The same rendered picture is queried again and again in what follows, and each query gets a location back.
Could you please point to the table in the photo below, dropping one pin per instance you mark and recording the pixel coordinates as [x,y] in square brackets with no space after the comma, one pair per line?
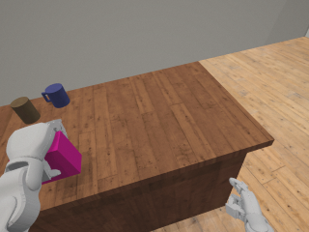
[156,148]

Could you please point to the right robot hand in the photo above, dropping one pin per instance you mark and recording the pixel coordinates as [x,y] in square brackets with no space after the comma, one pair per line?
[247,203]

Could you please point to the robot left forearm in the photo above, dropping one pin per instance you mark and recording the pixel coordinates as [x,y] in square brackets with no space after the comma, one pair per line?
[19,194]

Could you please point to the left robot hand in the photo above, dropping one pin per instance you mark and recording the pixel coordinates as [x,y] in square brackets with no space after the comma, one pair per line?
[34,142]

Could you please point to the robot right forearm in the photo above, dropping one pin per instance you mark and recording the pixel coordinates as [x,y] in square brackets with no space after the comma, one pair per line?
[256,223]

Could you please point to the sponge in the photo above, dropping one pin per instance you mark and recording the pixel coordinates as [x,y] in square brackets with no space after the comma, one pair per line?
[63,156]

